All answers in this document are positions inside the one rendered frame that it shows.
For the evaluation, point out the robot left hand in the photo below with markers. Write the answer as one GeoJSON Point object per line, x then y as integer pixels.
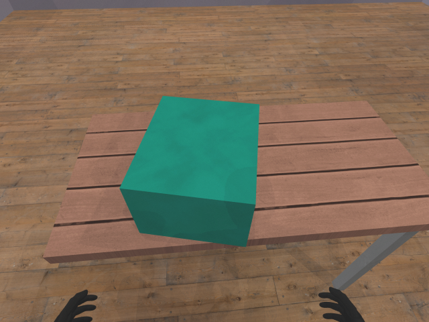
{"type": "Point", "coordinates": [71, 309]}

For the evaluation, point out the carton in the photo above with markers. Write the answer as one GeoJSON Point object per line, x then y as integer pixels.
{"type": "Point", "coordinates": [194, 174]}

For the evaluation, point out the table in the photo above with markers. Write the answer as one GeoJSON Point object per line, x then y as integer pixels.
{"type": "Point", "coordinates": [324, 171]}

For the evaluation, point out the robot right hand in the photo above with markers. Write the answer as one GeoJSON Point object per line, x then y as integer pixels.
{"type": "Point", "coordinates": [345, 307]}

